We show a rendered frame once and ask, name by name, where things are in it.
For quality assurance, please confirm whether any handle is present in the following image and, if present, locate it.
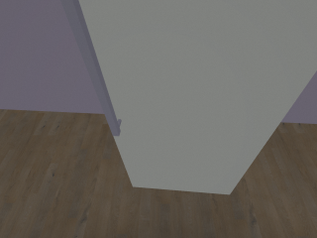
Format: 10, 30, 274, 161
60, 0, 122, 137

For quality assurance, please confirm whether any fridge door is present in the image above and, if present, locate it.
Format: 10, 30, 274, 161
78, 0, 317, 195

